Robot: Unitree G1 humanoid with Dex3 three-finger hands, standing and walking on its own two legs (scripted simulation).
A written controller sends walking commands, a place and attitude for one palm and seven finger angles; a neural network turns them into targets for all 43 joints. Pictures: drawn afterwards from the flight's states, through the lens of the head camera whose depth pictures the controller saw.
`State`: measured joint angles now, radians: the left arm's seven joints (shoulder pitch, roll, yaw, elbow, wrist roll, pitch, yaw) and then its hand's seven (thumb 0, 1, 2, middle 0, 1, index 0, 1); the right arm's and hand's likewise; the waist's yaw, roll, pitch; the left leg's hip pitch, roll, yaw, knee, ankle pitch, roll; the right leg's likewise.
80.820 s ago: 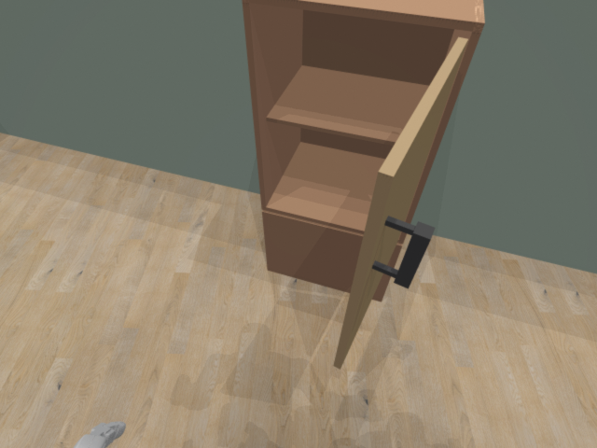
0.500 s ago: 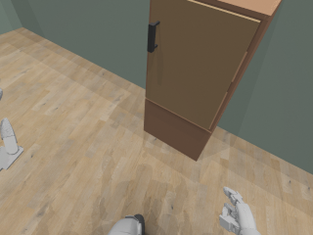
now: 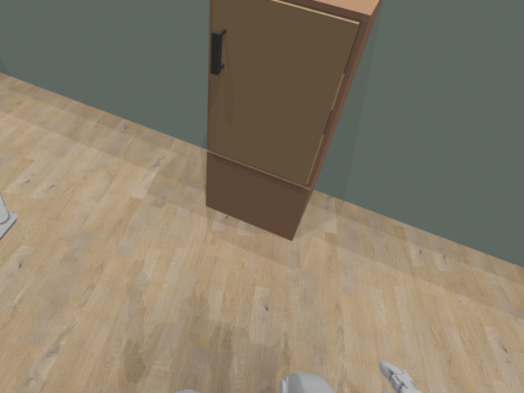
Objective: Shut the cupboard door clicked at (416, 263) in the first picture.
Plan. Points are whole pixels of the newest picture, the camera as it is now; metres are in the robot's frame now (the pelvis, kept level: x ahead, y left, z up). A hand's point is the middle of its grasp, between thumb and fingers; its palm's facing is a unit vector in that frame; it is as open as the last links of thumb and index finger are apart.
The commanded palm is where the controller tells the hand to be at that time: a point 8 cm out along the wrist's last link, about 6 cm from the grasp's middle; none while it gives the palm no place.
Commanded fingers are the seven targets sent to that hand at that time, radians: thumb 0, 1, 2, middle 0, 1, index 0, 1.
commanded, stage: stop stepping back and stand still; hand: left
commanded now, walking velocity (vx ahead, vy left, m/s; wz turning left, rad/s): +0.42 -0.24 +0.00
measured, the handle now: (219, 51) +1.05 +0.17 +0.06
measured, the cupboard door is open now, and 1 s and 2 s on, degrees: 0 0 0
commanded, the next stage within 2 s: let the arm hang, fingers relaxed in 1.86 s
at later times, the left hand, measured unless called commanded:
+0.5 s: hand (16, 343) +0.12 +0.23 +0.19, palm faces +0.52 -0.76 -0.38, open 7.4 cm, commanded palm +0.06 +0.26 +0.20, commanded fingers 0.00 0.90 0.90 -0.20 -0.30 -0.20 -0.30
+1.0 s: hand (32, 304) +0.16 +0.24 +0.17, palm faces +0.40 -0.79 -0.47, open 7.4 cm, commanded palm +0.10 +0.28 +0.20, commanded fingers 0.00 0.90 0.90 -0.20 -0.30 -0.20 -0.30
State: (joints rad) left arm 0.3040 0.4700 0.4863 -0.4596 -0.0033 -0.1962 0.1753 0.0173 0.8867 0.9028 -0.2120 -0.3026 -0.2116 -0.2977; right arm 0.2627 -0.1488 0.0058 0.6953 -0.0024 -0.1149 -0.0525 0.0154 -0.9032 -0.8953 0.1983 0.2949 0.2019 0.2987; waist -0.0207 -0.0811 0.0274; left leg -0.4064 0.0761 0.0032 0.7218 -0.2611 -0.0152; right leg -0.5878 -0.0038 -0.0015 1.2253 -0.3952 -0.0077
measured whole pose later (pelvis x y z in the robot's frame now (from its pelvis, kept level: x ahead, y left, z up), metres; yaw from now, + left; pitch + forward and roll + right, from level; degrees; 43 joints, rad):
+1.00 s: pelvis -0.04 -0.01 +0.02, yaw -1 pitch -2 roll +1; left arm 0.56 0.39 0.37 -0.48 -0.03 -0.18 0.17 0.02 0.88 0.90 -0.22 -0.30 -0.22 -0.30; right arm 0.23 -0.20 0.01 0.65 0.02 -0.04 -0.07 0.01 -0.90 -0.90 0.20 0.30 0.20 0.30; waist 0.01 -0.01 0.03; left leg -0.26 0.03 0.06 0.54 -0.24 -0.01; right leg -0.20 -0.01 -0.08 0.58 -0.36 -0.04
